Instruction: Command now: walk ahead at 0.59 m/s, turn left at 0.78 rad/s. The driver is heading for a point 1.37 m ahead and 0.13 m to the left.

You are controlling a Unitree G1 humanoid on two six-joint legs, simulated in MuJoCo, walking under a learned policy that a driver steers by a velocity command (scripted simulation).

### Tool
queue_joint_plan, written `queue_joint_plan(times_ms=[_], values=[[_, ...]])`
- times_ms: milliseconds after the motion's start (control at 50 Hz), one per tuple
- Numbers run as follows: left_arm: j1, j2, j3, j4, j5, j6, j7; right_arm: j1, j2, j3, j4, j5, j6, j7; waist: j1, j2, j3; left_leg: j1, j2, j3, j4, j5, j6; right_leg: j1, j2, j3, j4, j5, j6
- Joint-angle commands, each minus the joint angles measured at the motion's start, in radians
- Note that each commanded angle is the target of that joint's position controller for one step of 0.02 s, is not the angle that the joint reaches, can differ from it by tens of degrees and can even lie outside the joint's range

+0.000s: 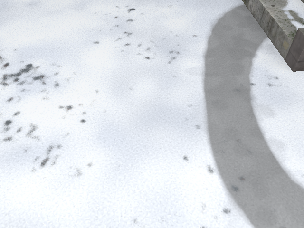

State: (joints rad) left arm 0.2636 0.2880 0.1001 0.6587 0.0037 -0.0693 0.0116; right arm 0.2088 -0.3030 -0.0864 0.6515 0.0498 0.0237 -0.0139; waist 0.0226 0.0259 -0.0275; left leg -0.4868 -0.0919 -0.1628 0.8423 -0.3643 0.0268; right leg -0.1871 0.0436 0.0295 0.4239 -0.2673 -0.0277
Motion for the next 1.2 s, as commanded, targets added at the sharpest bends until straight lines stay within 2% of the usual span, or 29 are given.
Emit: queue_joint_plan(times_ms=[20,200,300,360,380,400,420,440,460,480,500,520,560,580,620,680,760,840,880,900,920,940,960,980,1000,1060,1100,1140,1200], values=[[-0.021,0.092,0.017,-0.066,-0.01,-0.03,0.017,-0.089,-0.094,-0.017,-0.108,-0.017,-0.046,0.019,0.012,-0.154,0.052,-0.519,0.136,0.014,0.299,0.078,-0.024,0.305,-0.369,0.392,-0.245,-0.33,-0.104],[0.121,0.111,-0.008,0.035,0.027,-0.04,0.005,-0.171,-0.055,0.008,-0.145,-0.009,-0.045,0.052,0.058,-0.124,0.188,-0.561,0.211,0.087,0.397,0.33,-0.061,0.187,-0.311,-0.049,-0.298,-0.01,-0.081],[0.155,0.147,-0.001,0.088,0.008,-0.023,0.003,-0.286,-0.011,0.039,-0.18,-0.002,-0.057,0.094,0.08,-0.082,0.259,-0.481,0.235,0.208,0.131,0.326,0.016,0.266,-0.336,-0.211,-0.336,0.129,-0.058],[0.123,0.224,0.014,0.098,-0.002,-0.005,-0.001,-0.226,-0.048,0.024,-0.179,0.002,-0.057,0.095,-0.009,-0.161,0.167,-0.163,0.106,0.356,0.029,0.195,0.095,0.278,-0.331,-0.303,-0.171,0.972,-0.048],[0.116,0.255,0.021,0.101,-0.004,0.004,-0.001,-0.108,-0.096,0.0,-0.161,0.01,-0.053,0.089,-0.09,-0.207,0.085,0.003,0.045,0.385,0.039,0.123,0.12,0.274,-0.34,-0.313,0.005,1.238,-0.048],[0.115,0.269,0.022,0.102,-0.013,0.001,-0.002,0.094,-0.159,-0.036,-0.114,0.007,-0.046,0.081,-0.2,-0.219,-0.034,0.323,-0.001,0.357,-0.032,0.116,0.169,0.167,-0.355,-0.292,0.23,1.338,-0.056],[0.122,0.23,0.003,0.096,-0.016,-0.017,0.003,0.311,-0.226,-0.078,-0.043,0.004,-0.031,0.059,-0.302,-0.135,-0.118,0.717,0.028,0.215,-0.15,0.185,0.205,-0.094,-0.312,-0.26,0.53,1.056,-0.031],[0.25,0.01,-0.059,0.054,0.017,-0.038,-0.01,0.265,-0.313,-0.069,-0.017,-0.013,-0.045,0.043,-0.097,0.263,-0.182,0.994,0.286,-0.291,-0.226,-0.034,0.278,-0.505,-0.122,-0.175,0.992,-0.257,0.014],[0.209,0.077,-0.061,0.048,-0.044,-0.082,-0.011,0.337,-0.234,-0.048,-0.044,-0.024,-0.063,0.045,-0.172,0.185,-0.485,1.042,0.436,-0.709,-0.504,-0.405,0.347,-0.541,-0.066,0.096,1.125,-0.254,-0.011],[0.024,0.156,-0.036,0.015,-0.098,-0.088,0.003,0.331,-0.166,-0.031,-0.009,-0.042,-0.087,0.058,-0.217,0.047,-0.288,0.891,0.431,-0.628,-0.589,-0.373,0.273,-0.613,-0.097,0.098,1.141,-0.144,-0.034],[-0.026,0.108,-0.051,-0.014,-0.099,-0.092,0.012,0.275,-0.161,-0.025,0.013,-0.04,-0.104,0.06,-0.168,0.002,-0.124,0.682,0.429,-0.505,-0.6,-0.288,0.249,-0.627,-0.135,0.1,1.083,-0.074,-0.048],[-0.033,0.085,-0.056,-0.002,-0.073,-0.083,0.015,0.184,-0.117,-0.01,0.014,-0.051,-0.118,0.06,-0.112,-0.053,-0.042,0.498,0.405,-0.383,-0.592,-0.194,0.22,-0.575,-0.182,0.11,1.034,-0.014,-0.053],[0.091,0.067,-0.046,0.05,-0.073,-0.032,-0.004,0.088,-0.019,0.015,0.017,-0.08,-0.137,0.059,-0.014,0.031,0.021,0.292,0.33,-0.142,-0.597,-0.039,0.156,-0.468,-0.237,0.137,0.987,0.116,-0.054],[0.114,0.055,-0.042,0.069,-0.074,-0.007,-0.01,0.081,0.0,0.018,0.03,-0.071,-0.147,0.059,0.0,0.039,0.041,0.264,0.306,-0.05,-0.613,0.046,0.127,-0.473,-0.243,0.136,0.97,0.137,-0.046],[0.092,0.035,-0.04,0.085,-0.066,0.027,-0.017,0.082,0.009,0.019,0.058,-0.064,-0.157,0.055,0.007,0.004,0.096,0.223,0.252,0.13,-0.625,0.23,0.055,-0.536,-0.225,0.136,0.956,0.198,-0.036],[-0.032,0.036,-0.043,0.036,-0.056,0.019,-0.026,0.094,-0.005,0.019,0.072,-0.076,-0.171,0.035,-0.017,0.032,0.169,0.178,0.182,0.294,-0.707,0.46,-0.003,-0.54,-0.164,0.068,0.733,0.378,-0.017],[-0.136,0.017,-0.05,0.004,-0.052,-0.015,-0.055,0.159,-0.056,0.021,0.102,-0.076,-0.171,-0.009,-0.049,-0.012,0.168,0.354,0.19,0.378,-0.726,0.786,-0.09,-0.531,-0.086,-0.07,0.444,0.519,-0.042],[-0.058,0.076,-0.019,-0.01,-0.061,-0.011,-0.083,0.143,-0.166,0.0,0.098,-0.075,-0.13,-0.065,0.038,0.091,0.047,0.566,0.246,0.419,-0.452,1.535,-0.137,-0.321,0.035,-0.249,0.31,0.435,-0.083],[0.307,0.176,0.031,0.074,-0.059,0.035,-0.069,-0.012,-0.207,-0.018,0.048,-0.069,-0.112,-0.08,0.242,0.122,-0.063,0.434,0.286,0.379,-0.053,1.737,-0.115,0.056,0.036,-0.19,0.348,0.296,-0.143],[0.629,0.199,0.043,0.167,-0.051,0.057,-0.049,-0.185,-0.196,-0.018,0.007,-0.044,-0.122,-0.056,0.409,-0.028,-0.104,0.244,0.182,0.385,0.504,1.22,-0.102,0.325,-0.071,-0.043,0.205,0.438,-0.239],[0.639,0.106,0.005,0.243,-0.005,0.054,-0.052,-0.308,0.07,0.05,-0.057,-0.049,-0.16,-0.006,0.333,-0.459,0.058,-0.215,-0.085,0.315,1.047,-0.185,-0.09,0.423,-0.02,0.024,0.208,0.481,-0.263],[0.368,0.064,-0.033,0.145,0.019,0.013,-0.056,-0.051,0.172,0.091,-0.117,-0.021,-0.188,0.02,0.046,-0.431,-0.04,-0.467,-0.036,0.047,1.17,-0.287,-0.042,0.425,-0.105,0.453,0.197,0.14,-0.38],[0.309,0.027,-0.033,0.068,0.012,0.007,-0.056,-0.015,0.094,0.098,-0.15,-0.022,-0.218,0.044,0.049,-0.242,-0.155,-0.483,-0.016,-0.033,1.072,-0.202,0.009,0.425,-0.218,0.715,-0.026,-0.259,-0.453],[0.23,0.059,-0.022,0.034,0.001,-0.005,-0.05,-0.043,0.025,0.084,-0.167,-0.026,-0.23,0.059,-0.017,0.013,-0.05,-0.451,0.032,-0.017,0.851,-0.08,0.06,0.243,-0.253,0.8,-0.204,-0.463,-0.406],[0.111,0.083,-0.02,-0.007,-0.003,-0.019,-0.046,-0.021,0.001,0.074,-0.154,-0.041,-0.215,0.056,-0.095,0.137,0.023,-0.366,0.087,-0.019,0.689,0.01,0.053,0.047,-0.244,0.79,-0.235,-0.483,-0.373],[-0.005,0.084,-0.023,-0.052,-0.002,-0.035,-0.019,-0.041,-0.064,0.057,-0.14,-0.061,-0.163,0.007,-0.121,0.136,0.126,-0.174,0.15,-0.008,0.398,0.079,-0.046,-0.319,-0.116,0.594,-0.234,-0.259,-0.348],[0.02,0.086,-0.018,-0.031,-0.033,-0.031,0.007,-0.16,-0.029,0.072,-0.177,-0.084,-0.156,-0.011,-0.062,0.06,0.123,0.003,0.147,0.057,0.1,0.224,-0.088,-0.441,-0.026,0.398,-0.202,-0.072,-0.312],[0.056,0.11,-0.007,-0.003,-0.05,-0.017,0.019,-0.248,0.02,0.08,-0.211,-0.057,-0.149,-0.011,0.006,-0.043,0.078,0.173,0.089,0.113,-0.119,0.348,-0.123,-0.467,0.027,0.33,-0.156,-0.086,-0.255],[0.112,0.092,-0.004,0.022,-0.062,0.003,0.02,-0.23,-0.028,0.043,-0.204,0.001,-0.145,-0.01,0.03,-0.128,0.021,0.215,0.055,0.061,-0.3,0.343,-0.156,-0.254,0.003,0.408,-0.048,-0.184,-0.208]])
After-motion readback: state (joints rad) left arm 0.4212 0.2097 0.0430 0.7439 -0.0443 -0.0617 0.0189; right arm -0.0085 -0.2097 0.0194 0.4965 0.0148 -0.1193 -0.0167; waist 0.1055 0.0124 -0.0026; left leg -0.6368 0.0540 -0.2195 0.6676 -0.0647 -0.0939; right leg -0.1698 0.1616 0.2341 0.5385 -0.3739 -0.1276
